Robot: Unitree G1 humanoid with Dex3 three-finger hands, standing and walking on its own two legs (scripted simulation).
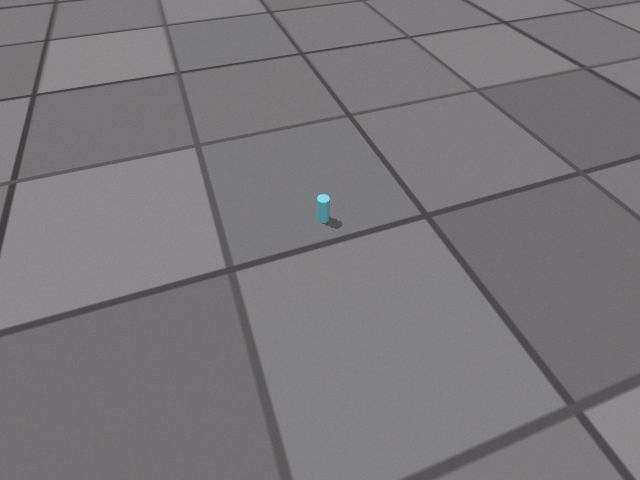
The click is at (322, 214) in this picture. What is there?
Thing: slim round
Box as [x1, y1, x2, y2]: [317, 194, 329, 222]
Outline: 321,194 317,197 317,219 320,222 325,222 328,220 329,197 325,194
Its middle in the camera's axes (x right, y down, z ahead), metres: +0.02 -0.15 +1.70
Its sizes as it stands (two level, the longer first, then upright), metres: 0.055 0.055 0.126
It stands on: the floor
